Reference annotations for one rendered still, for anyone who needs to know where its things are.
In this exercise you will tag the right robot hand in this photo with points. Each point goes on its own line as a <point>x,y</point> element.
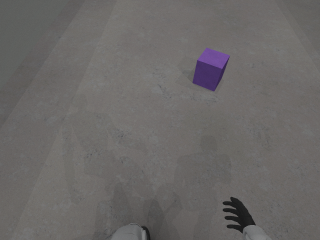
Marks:
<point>244,218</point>

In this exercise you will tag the robot left foot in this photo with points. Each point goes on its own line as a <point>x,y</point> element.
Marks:
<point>147,232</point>

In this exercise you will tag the left robot thigh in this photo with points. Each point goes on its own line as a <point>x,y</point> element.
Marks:
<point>130,232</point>

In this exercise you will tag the carton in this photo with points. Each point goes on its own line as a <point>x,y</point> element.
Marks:
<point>210,68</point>

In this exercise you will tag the right robot forearm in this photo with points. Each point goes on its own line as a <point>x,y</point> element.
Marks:
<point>254,232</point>

